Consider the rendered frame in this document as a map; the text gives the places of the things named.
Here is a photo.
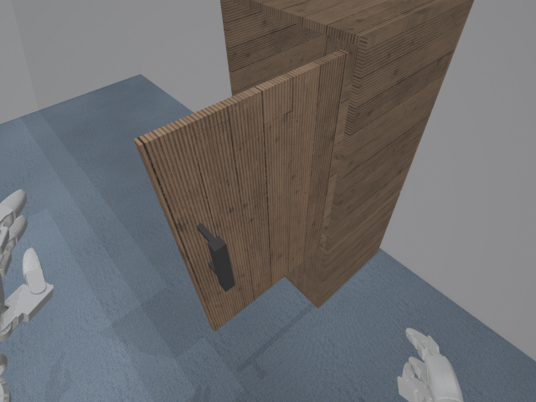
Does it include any robot right hand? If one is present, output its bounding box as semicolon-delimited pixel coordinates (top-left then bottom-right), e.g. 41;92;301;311
397;327;463;402

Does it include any robot left hand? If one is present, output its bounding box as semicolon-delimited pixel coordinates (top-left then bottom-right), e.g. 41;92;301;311
0;189;54;342

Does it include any cupboard door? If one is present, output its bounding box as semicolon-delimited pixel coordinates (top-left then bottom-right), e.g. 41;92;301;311
133;49;348;332

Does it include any handle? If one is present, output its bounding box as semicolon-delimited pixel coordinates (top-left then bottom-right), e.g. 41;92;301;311
197;223;235;292

